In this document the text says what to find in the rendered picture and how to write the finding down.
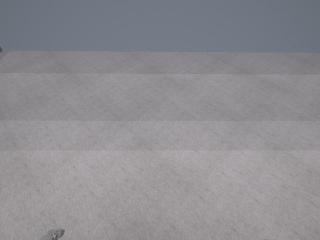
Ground left robot hand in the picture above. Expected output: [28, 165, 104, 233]
[39, 228, 65, 240]

